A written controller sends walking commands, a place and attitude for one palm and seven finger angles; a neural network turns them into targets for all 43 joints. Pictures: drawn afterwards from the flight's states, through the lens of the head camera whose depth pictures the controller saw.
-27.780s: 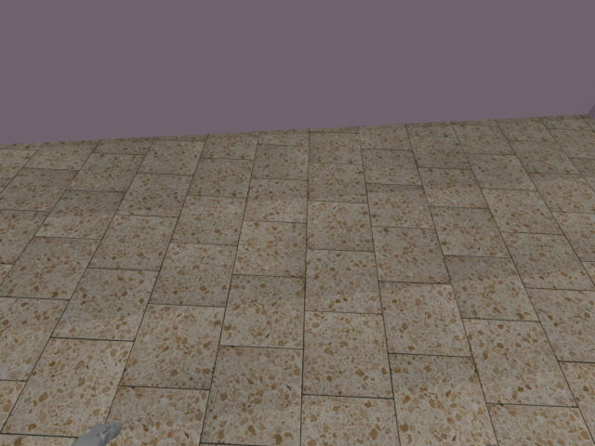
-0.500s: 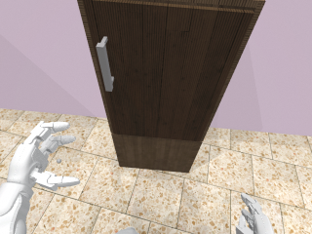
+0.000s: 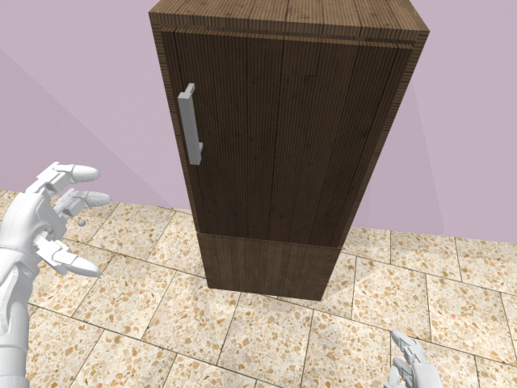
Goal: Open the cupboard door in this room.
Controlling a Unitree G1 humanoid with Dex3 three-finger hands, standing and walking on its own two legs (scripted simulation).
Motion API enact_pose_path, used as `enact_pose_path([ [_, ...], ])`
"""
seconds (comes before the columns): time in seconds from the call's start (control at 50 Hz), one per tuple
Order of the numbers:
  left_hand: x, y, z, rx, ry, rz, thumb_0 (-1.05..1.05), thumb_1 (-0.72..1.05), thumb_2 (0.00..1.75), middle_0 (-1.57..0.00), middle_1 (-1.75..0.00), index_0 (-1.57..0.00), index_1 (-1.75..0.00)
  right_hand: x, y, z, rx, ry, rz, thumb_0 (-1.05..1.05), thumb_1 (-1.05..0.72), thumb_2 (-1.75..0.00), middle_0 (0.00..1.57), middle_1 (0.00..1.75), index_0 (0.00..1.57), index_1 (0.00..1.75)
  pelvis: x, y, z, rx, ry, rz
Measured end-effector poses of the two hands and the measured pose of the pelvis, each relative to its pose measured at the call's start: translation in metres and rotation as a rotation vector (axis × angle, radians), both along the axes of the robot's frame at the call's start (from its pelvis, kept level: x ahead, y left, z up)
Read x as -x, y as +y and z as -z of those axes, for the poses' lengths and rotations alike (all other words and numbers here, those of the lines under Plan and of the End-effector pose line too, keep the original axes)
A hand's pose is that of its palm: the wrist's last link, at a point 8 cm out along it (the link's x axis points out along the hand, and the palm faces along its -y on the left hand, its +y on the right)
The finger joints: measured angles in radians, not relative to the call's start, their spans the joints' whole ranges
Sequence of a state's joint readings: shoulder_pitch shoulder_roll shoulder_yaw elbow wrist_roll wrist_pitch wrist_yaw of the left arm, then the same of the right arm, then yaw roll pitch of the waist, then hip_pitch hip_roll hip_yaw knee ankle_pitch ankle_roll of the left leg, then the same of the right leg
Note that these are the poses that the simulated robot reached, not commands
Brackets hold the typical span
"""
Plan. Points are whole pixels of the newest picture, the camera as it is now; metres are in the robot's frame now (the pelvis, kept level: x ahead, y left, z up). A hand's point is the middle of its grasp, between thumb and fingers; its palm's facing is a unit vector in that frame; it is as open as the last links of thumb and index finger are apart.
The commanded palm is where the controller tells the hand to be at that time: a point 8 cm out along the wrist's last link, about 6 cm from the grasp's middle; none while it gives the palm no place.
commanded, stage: raise the hand with hooked fingers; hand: left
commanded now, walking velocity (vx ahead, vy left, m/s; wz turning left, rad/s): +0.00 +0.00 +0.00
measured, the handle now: (193, 125) +0.57 +0.18 +0.10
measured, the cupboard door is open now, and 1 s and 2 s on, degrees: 0 0 0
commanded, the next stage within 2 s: move the hooked fingers beside the handle in 0.46 s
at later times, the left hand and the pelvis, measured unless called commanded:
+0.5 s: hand (106, 224) +0.30 +0.25 +0.12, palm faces +0.00 -1.00 -0.02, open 14.0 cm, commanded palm +0.27 +0.29 +0.12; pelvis +0.01 -0.02 +0.00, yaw -1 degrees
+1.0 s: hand (126, 191) +0.37 +0.25 +0.11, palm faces -0.01 -1.00 +0.01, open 14.0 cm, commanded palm +0.34 +0.30 +0.11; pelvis +0.01 -0.02 +0.00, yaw -2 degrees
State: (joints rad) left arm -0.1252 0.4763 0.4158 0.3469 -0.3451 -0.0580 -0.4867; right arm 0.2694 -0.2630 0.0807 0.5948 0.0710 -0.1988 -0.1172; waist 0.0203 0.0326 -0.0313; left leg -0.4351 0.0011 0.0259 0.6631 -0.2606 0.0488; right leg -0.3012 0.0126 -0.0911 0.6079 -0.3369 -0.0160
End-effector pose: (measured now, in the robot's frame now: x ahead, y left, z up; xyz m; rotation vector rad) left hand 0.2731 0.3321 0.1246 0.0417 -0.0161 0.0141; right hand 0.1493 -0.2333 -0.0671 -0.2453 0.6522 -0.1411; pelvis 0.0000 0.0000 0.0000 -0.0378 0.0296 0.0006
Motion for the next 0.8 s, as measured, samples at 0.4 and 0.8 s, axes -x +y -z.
enact_pose_path([
  [0.4,-0.002,-0.028,0.008,0.007,0.013,0.0,-0.01,-0.5,0.3,-0.31,-1.2,-0.3,-1.2,0.001,-0.03,0.0,0.002,-0.007,0.031,0.01,-0.9,-0.9,0.21,0.3,0.2,0.3,-0.004,-0.019,-0.001,-0.013,0.004,0.015],
  [0.8,-0.034,-0.034,0.008,0.033,0.006,-0.001,-0.01,-0.5,0.3,-0.31,-1.2,-0.3,-1.2,-0.001,-0.036,0.008,0.008,0.034,0.037,0.01,-0.9,-0.9,0.21,0.3,0.2,0.3,-0.005,-0.024,0.002,-0.016,0.027,0.01],
])
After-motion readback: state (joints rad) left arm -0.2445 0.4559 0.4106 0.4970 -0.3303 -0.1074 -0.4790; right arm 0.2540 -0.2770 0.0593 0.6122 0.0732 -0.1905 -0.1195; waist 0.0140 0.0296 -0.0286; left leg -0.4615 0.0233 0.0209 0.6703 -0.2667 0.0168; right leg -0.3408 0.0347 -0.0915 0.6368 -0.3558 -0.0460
